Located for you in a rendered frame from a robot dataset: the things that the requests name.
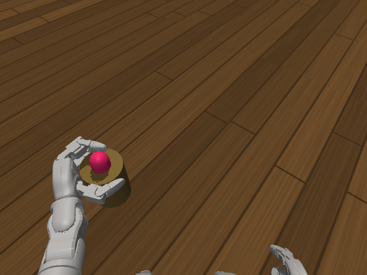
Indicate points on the bottle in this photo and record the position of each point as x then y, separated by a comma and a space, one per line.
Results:
101, 168

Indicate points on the left robot arm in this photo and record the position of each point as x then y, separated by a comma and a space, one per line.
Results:
67, 226

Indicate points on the right robot hand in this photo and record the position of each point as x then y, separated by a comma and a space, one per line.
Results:
293, 266

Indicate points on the left robot hand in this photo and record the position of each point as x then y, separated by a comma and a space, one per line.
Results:
66, 179

